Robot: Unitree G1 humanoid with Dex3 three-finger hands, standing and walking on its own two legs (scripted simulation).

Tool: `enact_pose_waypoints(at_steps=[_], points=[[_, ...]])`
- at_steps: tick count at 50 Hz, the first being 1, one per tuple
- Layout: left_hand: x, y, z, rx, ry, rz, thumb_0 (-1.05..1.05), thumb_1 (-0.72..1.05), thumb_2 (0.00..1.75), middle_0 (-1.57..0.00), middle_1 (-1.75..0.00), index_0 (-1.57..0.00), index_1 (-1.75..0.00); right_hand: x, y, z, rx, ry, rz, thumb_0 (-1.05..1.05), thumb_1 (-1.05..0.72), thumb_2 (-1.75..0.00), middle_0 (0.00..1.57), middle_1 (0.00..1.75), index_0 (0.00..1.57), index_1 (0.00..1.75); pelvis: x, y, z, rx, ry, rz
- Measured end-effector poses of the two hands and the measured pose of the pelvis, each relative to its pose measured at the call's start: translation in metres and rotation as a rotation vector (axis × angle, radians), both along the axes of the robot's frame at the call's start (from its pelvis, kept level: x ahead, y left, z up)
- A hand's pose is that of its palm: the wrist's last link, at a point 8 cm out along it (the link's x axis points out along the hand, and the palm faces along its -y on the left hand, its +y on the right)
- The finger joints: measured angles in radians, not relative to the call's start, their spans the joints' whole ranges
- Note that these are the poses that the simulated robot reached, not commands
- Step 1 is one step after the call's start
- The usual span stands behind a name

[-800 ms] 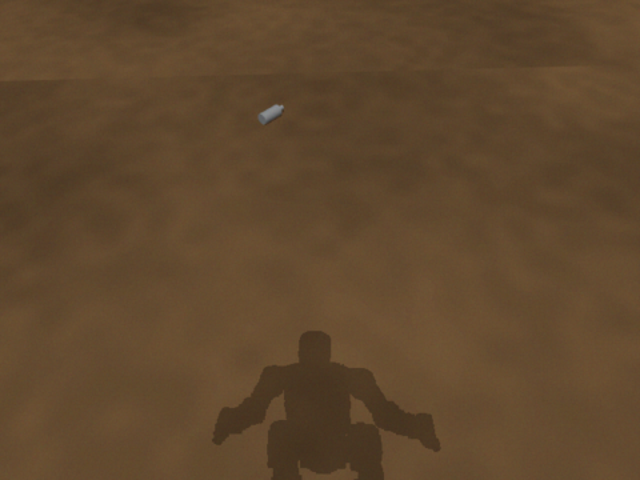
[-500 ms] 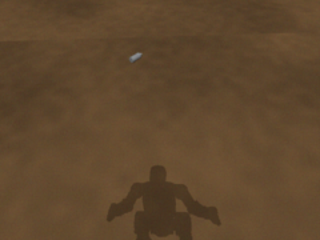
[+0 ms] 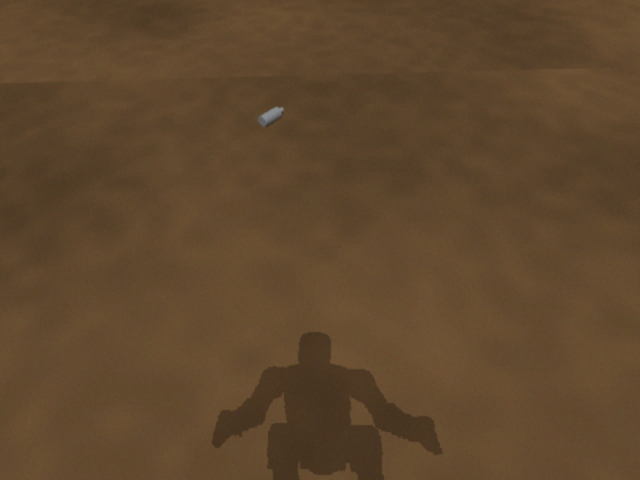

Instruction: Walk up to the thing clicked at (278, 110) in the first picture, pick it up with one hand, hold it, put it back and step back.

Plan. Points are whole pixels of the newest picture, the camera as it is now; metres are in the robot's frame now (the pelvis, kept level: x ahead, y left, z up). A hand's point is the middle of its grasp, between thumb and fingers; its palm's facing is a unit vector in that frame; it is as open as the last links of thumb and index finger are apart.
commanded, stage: stand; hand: left
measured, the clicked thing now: (272, 115) +2.06 +0.38 -0.75
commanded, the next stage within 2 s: walk up in 0.32 s
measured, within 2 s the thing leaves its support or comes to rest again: neither
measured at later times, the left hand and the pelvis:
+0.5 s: hand out of the picture +0.08 +0.30 -0.14, palm faces +0.17 -0.93 -0.32, open 7.4 cm; pelvis +0.02 +0.01 +0.00, yaw +10 degrees
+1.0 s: hand (104, 424) +0.22 +0.36 -0.15, palm faces +0.35 -0.89 -0.28, open 7.4 cm; pelvis +0.24 +0.06 -0.01, yaw +23 degrees
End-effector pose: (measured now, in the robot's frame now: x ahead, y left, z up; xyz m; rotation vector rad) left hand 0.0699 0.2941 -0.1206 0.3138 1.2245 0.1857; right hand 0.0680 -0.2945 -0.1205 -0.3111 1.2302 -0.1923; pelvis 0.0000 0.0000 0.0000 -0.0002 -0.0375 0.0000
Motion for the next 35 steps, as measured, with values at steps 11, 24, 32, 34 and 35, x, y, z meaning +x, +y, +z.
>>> enact_pose_waypoints(at_steps=[11,24,32,34,35], points=[[-0.004,0.001,-0.001,0.002,0.016,0.008,0.01,0.91,0.90,-0.20,-0.30,-0.21,-0.30,0.000,0.001,0.000,0.002,0.008,0.004,0.01,-0.91,-0.89,0.20,0.30,0.20,0.30,0.001,0.000,0.000,0.000,0.003,0.002],[-0.002,0.040,0.010,-0.012,-0.174,0.134,0.01,0.90,0.90,-0.20,-0.30,-0.21,-0.30,0.046,-0.007,0.023,-0.045,0.052,0.171,0.01,-0.90,-0.89,0.20,0.30,0.20,0.30,0.018,0.009,-0.001,0.000,0.025,0.160],[0.012,0.124,-0.022,0.034,-0.166,0.251,0.01,0.90,0.90,-0.20,-0.30,-0.21,-0.30,0.157,0.002,0.047,-0.207,-0.160,0.265,0.01,-0.90,-0.89,0.20,0.30,0.20,0.30,0.075,0.055,-0.037,-0.002,-0.012,0.241],[0.028,0.135,-0.029,0.040,-0.157,0.254,0.01,0.91,0.90,-0.20,-0.30,-0.20,-0.30,0.171,0.007,0.046,-0.227,-0.203,0.242,0.01,-0.91,-0.89,0.20,0.30,0.20,0.30,0.087,0.061,-0.043,0.024,-0.018,0.259],[0.038,0.135,-0.028,0.033,-0.163,0.249,0.01,0.91,0.90,-0.20,-0.30,-0.20,-0.30,0.176,0.012,0.046,-0.222,-0.201,0.237,0.01,-0.91,-0.89,0.20,0.30,0.20,0.30,0.093,0.062,-0.041,0.032,-0.019,0.264]])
